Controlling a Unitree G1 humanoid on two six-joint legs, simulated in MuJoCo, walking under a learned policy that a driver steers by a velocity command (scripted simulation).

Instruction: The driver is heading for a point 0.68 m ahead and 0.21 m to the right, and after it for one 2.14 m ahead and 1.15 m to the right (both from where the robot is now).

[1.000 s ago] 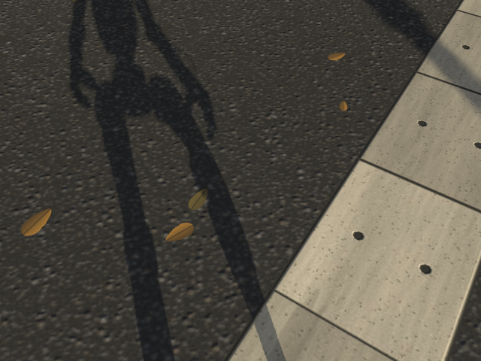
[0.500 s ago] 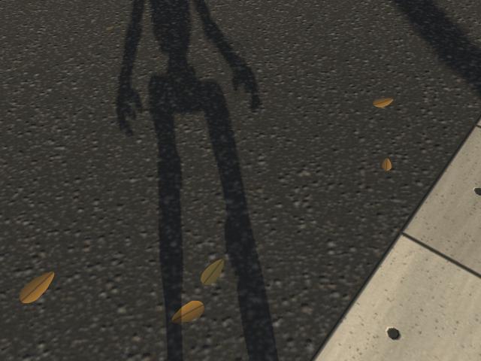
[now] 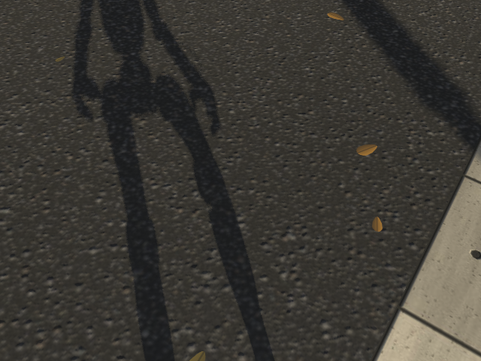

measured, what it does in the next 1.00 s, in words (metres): walks ahead: right foot, then left foot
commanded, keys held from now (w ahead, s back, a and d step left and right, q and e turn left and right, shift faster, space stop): w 0.52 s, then w+e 0.48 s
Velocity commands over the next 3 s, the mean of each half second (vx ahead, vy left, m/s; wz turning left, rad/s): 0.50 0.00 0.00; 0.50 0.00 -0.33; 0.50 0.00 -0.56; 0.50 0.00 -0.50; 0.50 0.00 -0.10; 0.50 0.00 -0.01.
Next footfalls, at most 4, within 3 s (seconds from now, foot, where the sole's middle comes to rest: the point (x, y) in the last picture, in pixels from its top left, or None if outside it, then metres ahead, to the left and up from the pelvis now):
0.28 right None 0.34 -0.15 -0.78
0.82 left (207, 312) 0.64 0.08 -0.78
1.34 right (310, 254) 0.83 -0.25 -0.78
1.84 left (294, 171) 1.18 -0.24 -0.78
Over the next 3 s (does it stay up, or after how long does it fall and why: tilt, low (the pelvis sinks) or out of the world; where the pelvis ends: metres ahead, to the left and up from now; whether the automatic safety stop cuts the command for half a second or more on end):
stays up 1.45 -0.65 -0.01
